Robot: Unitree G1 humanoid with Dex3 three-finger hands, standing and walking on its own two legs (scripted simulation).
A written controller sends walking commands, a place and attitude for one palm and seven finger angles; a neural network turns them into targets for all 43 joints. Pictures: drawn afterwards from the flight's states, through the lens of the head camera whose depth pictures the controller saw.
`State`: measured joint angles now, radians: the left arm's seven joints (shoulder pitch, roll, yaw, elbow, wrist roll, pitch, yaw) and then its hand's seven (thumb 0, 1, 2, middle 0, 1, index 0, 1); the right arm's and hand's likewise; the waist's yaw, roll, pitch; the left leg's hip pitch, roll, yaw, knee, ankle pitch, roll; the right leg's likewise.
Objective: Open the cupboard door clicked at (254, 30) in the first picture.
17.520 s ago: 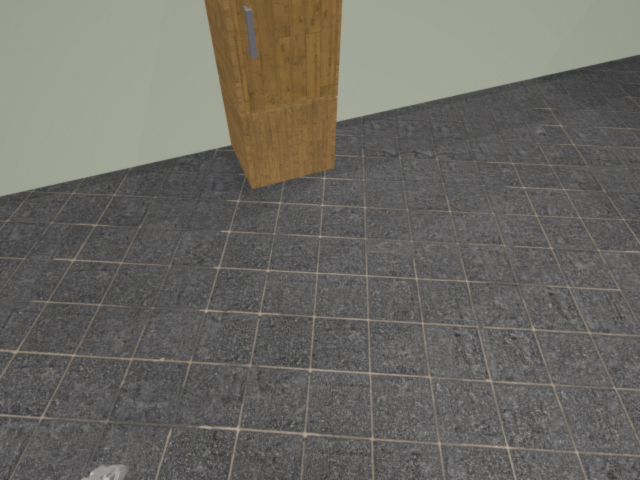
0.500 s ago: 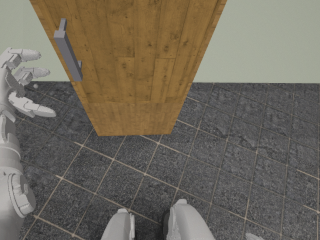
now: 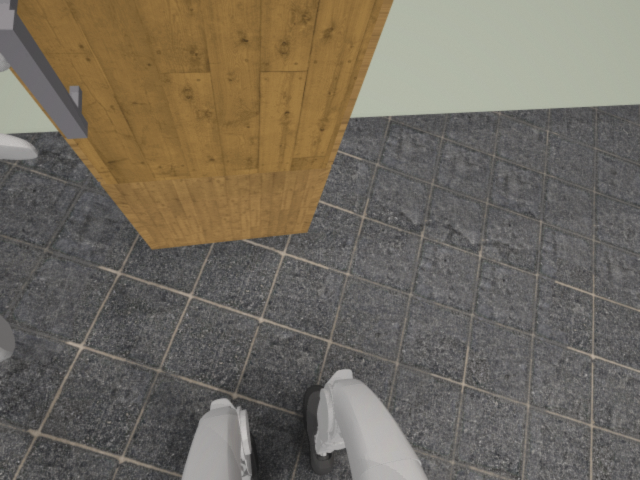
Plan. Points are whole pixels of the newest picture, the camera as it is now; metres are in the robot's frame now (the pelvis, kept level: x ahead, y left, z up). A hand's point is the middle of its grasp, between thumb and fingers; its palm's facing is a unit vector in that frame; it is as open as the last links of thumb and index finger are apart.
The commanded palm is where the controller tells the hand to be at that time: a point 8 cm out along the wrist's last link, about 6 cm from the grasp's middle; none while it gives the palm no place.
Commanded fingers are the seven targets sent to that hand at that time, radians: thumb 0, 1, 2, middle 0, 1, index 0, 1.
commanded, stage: move the hooked fingers beside the handle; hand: left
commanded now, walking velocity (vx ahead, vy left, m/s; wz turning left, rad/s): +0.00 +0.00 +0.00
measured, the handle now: (46, 68) +0.56 +0.24 +0.06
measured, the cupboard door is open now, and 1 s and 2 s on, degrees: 0 0 0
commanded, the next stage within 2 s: slide the fingers in behind the handle in 0.72 s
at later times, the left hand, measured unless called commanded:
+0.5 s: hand out of the picture +0.52 +0.30 +0.06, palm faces +0.06 -1.00 -0.02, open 14.0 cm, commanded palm +0.51 +0.33 +0.06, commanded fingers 0.00 -0.50 0.30 -0.30 -1.20 -0.30 -1.20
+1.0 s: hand out of the picture +0.52 +0.29 +0.05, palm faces +0.05 -1.00 -0.02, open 14.0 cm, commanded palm +0.51 +0.31 +0.06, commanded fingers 0.00 -0.50 0.30 -0.30 -1.20 -0.30 -1.20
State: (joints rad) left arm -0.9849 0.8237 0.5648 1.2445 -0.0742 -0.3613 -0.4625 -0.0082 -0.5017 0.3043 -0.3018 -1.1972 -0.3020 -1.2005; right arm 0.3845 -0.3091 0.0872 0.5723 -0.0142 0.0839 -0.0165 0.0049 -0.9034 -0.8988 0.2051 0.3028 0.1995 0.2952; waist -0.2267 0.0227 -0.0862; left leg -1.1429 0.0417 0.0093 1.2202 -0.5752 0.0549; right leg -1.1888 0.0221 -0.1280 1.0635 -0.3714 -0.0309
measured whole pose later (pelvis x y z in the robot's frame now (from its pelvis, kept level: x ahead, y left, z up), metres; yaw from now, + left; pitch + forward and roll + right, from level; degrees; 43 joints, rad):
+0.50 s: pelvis +0.01 +0.01 +0.01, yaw +0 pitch +28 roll -6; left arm -0.90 0.75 0.54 1.17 -0.09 -0.36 -0.45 -0.01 -0.50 0.30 -0.30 -1.20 -0.30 -1.20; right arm 0.37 -0.29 0.08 0.56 -0.02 0.10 0.00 0.00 -0.90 -0.90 0.21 0.30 0.20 0.30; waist -0.20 0.02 -0.10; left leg -1.09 0.04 0.00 1.19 -0.58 0.07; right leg -1.13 0.02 -0.13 1.02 -0.38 -0.01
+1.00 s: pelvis +0.01 +0.01 +0.01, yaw +0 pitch +28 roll -6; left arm -0.92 0.73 0.52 1.18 -0.10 -0.38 -0.44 -0.01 -0.50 0.30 -0.30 -1.20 -0.30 -1.20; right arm 0.38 -0.28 0.08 0.58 -0.02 0.11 0.00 0.00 -0.90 -0.90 0.21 0.30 0.20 0.30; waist -0.20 0.02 -0.10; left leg -1.11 0.03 0.00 1.20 -0.58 0.07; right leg -1.14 0.02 -0.13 1.03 -0.38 -0.01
